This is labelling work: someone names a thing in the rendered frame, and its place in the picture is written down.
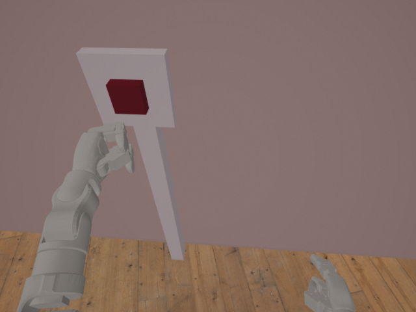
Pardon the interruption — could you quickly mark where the panel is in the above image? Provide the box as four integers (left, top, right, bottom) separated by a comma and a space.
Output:
76, 47, 185, 261

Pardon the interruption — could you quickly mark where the right robot hand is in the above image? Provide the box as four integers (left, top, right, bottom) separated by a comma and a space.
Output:
304, 254, 356, 312

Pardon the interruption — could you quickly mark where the robot left forearm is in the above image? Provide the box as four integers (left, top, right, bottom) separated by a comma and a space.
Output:
16, 170, 101, 312

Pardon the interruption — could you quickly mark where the button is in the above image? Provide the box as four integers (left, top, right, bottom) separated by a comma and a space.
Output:
106, 79, 149, 115

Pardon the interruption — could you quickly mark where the left robot hand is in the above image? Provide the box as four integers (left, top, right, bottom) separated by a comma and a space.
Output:
72, 122, 135, 184

